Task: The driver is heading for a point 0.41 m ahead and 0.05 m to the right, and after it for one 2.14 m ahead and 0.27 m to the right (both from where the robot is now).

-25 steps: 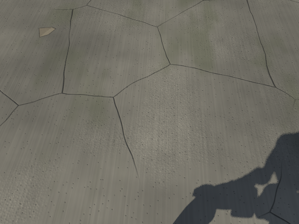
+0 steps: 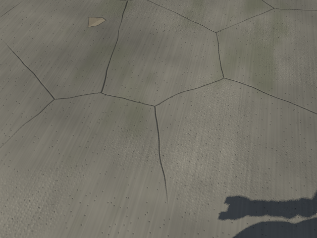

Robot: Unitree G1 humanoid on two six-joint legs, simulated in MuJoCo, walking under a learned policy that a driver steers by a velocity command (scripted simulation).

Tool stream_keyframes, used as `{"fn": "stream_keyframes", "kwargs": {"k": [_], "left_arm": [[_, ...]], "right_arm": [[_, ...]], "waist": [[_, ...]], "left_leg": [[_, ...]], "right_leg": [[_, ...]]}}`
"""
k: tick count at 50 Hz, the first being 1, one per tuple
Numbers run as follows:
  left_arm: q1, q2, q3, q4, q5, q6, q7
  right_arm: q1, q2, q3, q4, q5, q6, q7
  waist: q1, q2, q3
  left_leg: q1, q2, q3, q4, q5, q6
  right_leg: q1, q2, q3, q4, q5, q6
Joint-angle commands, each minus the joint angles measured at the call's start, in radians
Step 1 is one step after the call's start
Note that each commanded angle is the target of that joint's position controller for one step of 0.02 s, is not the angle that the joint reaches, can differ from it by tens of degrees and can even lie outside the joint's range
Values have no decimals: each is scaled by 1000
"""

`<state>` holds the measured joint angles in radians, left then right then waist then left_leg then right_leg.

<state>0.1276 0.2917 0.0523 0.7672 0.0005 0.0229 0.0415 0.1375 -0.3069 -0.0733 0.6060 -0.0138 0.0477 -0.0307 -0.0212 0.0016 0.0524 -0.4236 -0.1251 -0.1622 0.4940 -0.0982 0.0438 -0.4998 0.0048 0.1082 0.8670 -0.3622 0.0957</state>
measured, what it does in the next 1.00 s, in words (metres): walks ahead: right foot, then left foot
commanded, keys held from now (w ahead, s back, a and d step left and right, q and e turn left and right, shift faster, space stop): s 0.18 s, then w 0.82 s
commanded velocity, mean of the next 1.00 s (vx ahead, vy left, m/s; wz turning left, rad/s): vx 0.22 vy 0.00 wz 0.08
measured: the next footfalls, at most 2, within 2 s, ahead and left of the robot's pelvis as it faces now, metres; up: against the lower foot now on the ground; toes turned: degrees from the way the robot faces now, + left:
right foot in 0.10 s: +0.03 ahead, -0.15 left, +0.00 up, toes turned +5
left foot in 0.52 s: -0.08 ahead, +0.06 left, +0.00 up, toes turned +2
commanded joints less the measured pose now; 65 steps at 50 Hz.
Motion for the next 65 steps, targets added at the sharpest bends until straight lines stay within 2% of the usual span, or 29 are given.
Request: {"fn": "stream_keyframes", "kwargs": {"k": [1, 5, 6, 7, 8, 9, 10, 12, 14, 19, 23, 25, 27, 28, 29, 30, 34, 38, 42, 44, 46, 47, 48, 49, 50, 52, 57, 61, 65], "left_arm": [[57, 83, 20, -44, -7, -13, -6], [136, 89, 29, -8, -8, -21, -30], [106, 164, 46, -22, 10, -18, -29], [83, 243, 67, -30, 31, -9, -23], [87, 202, 57, -55, 70, -13, -17], [14, 169, 45, -73, 66, -17, -13], [-40, 153, 40, -80, 38, -18, -13], [-57, 62, 8, -77, -5, -24, -13], [-28, -1, -21, -57, -1, -24, -5], [144, 170, 33, -12, -9, -11, 22], [125, 177, 43, -13, -37, -8, 13], [70, 130, 36, -32, -39, -12, 7], [-6, -18, -3, -82, -18, -48, -22], [-77, 53, 14, -129, -39, -72, -27], [-62, 109, 31, -119, -46, -85, -34], [-37, 125, 38, -99, -36, -92, -42], [-68, 63, 24, -90, -13, -106, -68], [-173, 25, -1, -134, -21, -110, -88], [-183, 67, 5, -155, -30, -109, -97], [-118, 102, 18, -147, -28, -109, -95], [178, 175, 60, -69, -31, -101, -75], [320, 282, 83, -45, -5, -97, -65], [386, 273, 73, -16, -7, -94, -74], [319, 189, 45, -19, -6, -102, -73], [229, 165, 36, -29, -9, -105, -71], [111, 121, 23, -44, 5, -111, -73], [70, 97, 22, -6, 19, -146, -69], [57, 117, 24, 13, 25, -136, -47], [133, 135, 23, 61, 6, -107, -31]], "right_arm": [[27, -130, -31, -50, -4, 0, -5], [32, -125, -26, -27, 29, 16, -6], [82, -105, -25, -19, 22, 13, -5], [77, -107, -30, -28, 17, 0, -6], [28, -164, -52, -12, 8, -9, -16], [54, -178, -65, 19, 20, -1, -19], [100, -155, -63, 53, 23, 14, -25], [125, -100, -46, 81, 16, 31, -28], [96, -48, -23, 76, 19, 19, -13], [10, -62, -12, 78, 41, -27, -7], [156, -59, -12, 176, 38, -58, 9], [275, -45, -7, 245, 22, -69, 15], [403, -95, -12, 271, 27, -80, 9], [341, -202, -42, 253, 4, -97, 16], [238, -156, -29, 225, 7, -118, 7], [205, -116, -17, 222, 11, -128, 5], [262, -77, 4, 235, 17, -126, 13], [315, -112, 1, 252, 19, -120, 12], [327, -141, -8, 267, 36, -117, 19], [315, -160, -15, 269, 35, -109, 21], [312, -139, -7, 266, 22, -99, 17], [395, -34, 26, 227, 9, -108, 22], [436, 34, 47, 239, 22, -133, 24], [311, -89, 12, 220, 59, -149, 30], [221, -118, 4, 189, 69, -156, 31], [186, -90, 2, 187, 39, -153, 24], [199, -40, 3, 205, 37, -93, 16], [107, -23, 9, 169, 19, -106, 29], [-9, 1, 23, 111, 12, -110, 55]], "waist": [[-14, 155, -219], [17, 138, -170], [-27, -2, -137], [-30, -267, -80], [47, -238, -127], [9, -150, -119], [-30, -114, -126], [-32, -107, -121], [-11, -194, -77], [85, -217, -24], [29, -170, 23], [-28, -116, 16], [-74, 192, -68], [-73, 224, 73], [-28, 158, 149], [-11, 156, 136], [-36, 111, 82], [-73, 119, 109], [-52, 124, 124], [-1, 145, 73], [151, 121, -134], [155, -105, -329], [136, -308, -485], [145, -228, -316], [118, -166, -175], [48, -91, -72], [-9, -63, 1], [6, -50, 3], [58, -21, -15]], "left_leg": [[239, 314, -286, -75, 388, 168], [208, 251, -261, -39, 244, 93], [105, 156, -166, 69, 13, 36], [-69, -59, -28, 244, -415, -25], [-50, -71, -55, 568, -608, -80], [-34, -78, -99, 741, -564, -83], [-41, -67, -85, 796, -477, -95], [-58, -22, -73, 812, -330, -129], [-57, 19, 20, 645, -270, -157], [40, 84, 159, 218, -411, -129], [270, 84, 209, -101, -280, -18], [469, 97, 206, -269, -150, 39], [718, 420, -196, -278, -402, 129], [504, 559, -418, -398, -647, 247], [485, 524, -378, -436, -622, 230], [518, 471, -290, -432, -520, 186], [488, 358, -48, -419, -186, 138], [330, 331, 55, -440, -79, 132], [406, 387, 59, -408, -26, 115], [453, 397, 73, -300, 244, 96], [338, 319, 155, 88, 528, 42], [-10, 218, 184, 487, 217, -20], [-157, 72, 65, 718, -473, -40], [-260, 129, 17, 823, -449, -21], [-305, 183, 63, 823, -363, 0], [-215, 263, 83, 720, -204, 6], [-175, 279, 68, 612, -82, -33], [-119, 232, 103, 314, 145, -55], [-77, 207, 136, 138, 211, -47]], "right_leg": [[75, -5, -17, -50, -35, -15], [237, -5, -45, -429, 208, -83], [293, -151, 98, -485, 414, -141], [288, -346, 294, -513, 763, -313], [198, -434, 372, -537, 827, -424], [177, -365, 280, -519, 797, -384], [208, -286, 199, -513, 633, -316], [255, -210, 157, -548, 168, -258], [292, -163, 146, -629, -131, -234], [399, -214, 248, -680, -221, -267], [245, -191, 237, -709, -263, -281], [101, -108, 151, -619, -208, -220], [-270, 37, -105, -109, -141, -128], [-377, -14, -66, -28, -114, -130], [-412, -60, -31, 63, -21, -126], [-438, -67, -32, 96, 36, -123], [-363, -88, -104, 51, 235, -82], [-151, -62, -154, -177, 381, -73], [-79, -52, -138, -302, 341, -117], [27, -21, -160, -319, 272, -151], [442, 9, -180, -297, 241, -207], [852, -253, 186, -306, 113, -328], [928, -391, 617, -547, -205, -405], [794, -370, 586, -627, -260, -349], [650, -346, 453, -630, -188, -317], [404, -262, 243, -667, 22, -296], [258, -239, 7, -772, 314, -321], [261, -183, -201, -732, 634, -286], [365, -222, -199, -683, 715, -292]]}}
Keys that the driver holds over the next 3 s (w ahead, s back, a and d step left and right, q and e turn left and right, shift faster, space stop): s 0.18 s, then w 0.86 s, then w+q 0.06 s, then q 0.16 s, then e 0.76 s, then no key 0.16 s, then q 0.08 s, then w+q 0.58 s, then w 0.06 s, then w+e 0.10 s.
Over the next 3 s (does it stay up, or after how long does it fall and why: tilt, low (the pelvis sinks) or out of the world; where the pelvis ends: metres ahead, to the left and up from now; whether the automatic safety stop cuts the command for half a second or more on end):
stays up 0.68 -0.06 -0.01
